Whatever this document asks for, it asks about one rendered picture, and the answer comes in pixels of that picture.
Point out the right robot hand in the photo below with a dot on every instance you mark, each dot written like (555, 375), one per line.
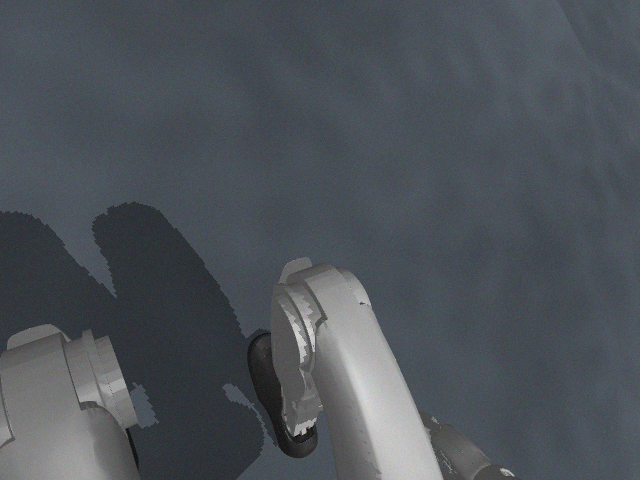
(454, 450)

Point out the right robot arm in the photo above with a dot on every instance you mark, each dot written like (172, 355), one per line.
(495, 472)

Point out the right robot foot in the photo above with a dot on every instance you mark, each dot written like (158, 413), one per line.
(268, 390)

